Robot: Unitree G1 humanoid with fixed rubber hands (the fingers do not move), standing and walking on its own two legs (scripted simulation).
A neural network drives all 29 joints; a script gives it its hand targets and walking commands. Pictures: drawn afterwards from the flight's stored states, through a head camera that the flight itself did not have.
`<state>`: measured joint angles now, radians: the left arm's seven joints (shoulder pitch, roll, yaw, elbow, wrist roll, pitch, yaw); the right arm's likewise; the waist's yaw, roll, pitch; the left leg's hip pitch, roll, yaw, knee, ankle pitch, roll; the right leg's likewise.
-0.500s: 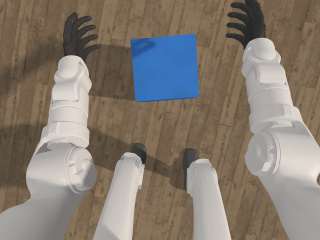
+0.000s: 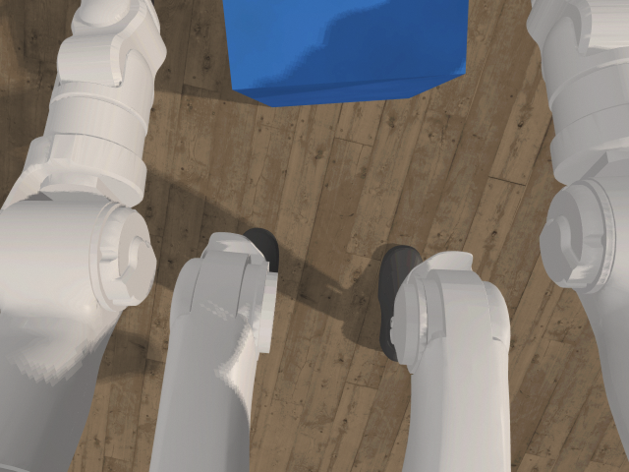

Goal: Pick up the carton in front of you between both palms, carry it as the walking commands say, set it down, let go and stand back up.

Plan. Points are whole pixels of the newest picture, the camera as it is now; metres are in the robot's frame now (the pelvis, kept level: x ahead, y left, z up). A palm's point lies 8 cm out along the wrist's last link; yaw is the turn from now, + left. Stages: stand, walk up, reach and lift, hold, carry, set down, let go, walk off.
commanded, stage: reach and lift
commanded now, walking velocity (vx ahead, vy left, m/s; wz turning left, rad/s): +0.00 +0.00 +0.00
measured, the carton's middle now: (339, 3) +0.57 +0.01 -0.28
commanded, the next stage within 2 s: none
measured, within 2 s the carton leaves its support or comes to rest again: leaves its support in 1.02 s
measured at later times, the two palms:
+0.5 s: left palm out of the picture +0.55 +0.18 -0.21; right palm out of the picture +0.59 -0.16 -0.21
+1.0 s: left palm out of the picture +0.56 +0.17 -0.20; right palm out of the picture +0.58 -0.14 -0.21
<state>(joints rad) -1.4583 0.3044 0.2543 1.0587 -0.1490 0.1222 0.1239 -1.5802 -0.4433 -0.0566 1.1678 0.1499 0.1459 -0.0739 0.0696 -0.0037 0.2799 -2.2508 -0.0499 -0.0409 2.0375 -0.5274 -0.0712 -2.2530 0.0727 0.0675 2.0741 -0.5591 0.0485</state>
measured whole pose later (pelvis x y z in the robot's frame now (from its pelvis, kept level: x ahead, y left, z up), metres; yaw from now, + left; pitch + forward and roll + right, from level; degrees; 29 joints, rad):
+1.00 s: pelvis +0.01 +0.00 -0.04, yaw +1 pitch +37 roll +2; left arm -1.46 0.22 0.32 0.95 -0.08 0.21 0.11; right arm -1.55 -0.34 -0.12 1.06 0.05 0.22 -0.06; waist 0.05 0.02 0.39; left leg -2.25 -0.05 -0.04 2.21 -0.60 -0.08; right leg -2.25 0.06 0.06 2.25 -0.64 0.03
